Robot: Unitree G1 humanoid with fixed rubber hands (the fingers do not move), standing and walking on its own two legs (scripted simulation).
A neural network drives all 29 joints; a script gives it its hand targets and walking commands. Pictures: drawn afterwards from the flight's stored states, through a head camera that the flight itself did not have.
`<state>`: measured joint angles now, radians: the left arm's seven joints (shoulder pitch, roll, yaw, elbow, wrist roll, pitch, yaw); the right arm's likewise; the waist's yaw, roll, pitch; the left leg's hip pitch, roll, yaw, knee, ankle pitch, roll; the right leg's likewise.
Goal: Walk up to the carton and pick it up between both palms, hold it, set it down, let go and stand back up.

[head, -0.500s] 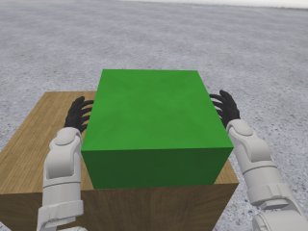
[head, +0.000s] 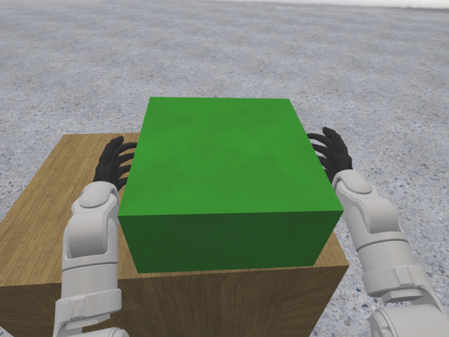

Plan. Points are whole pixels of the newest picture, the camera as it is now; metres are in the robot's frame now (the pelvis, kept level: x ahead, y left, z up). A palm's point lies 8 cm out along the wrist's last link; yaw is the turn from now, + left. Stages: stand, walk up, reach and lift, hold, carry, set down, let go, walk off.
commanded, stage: hold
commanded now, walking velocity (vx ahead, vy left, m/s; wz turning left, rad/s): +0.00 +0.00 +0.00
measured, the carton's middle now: (224, 173) +0.40 +0.01 +0.14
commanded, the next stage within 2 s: none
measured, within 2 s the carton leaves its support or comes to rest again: neither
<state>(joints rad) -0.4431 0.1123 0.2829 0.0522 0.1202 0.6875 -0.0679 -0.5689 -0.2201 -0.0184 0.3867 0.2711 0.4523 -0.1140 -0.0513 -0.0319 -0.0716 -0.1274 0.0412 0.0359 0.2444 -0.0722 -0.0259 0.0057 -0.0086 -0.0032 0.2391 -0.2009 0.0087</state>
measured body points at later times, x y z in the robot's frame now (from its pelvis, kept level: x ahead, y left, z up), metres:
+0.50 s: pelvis +0.00 +0.00 +0.00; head -0.04 +0.01 +0.45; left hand +0.35 +0.20 +0.17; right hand +0.37 -0.19 +0.18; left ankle +0.04 +0.14 -0.75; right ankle -0.04 -0.12 -0.75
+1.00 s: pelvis +0.00 +0.00 +0.00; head -0.05 +0.02 +0.45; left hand +0.36 +0.21 +0.17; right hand +0.37 -0.19 +0.18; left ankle +0.04 +0.14 -0.75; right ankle -0.04 -0.12 -0.75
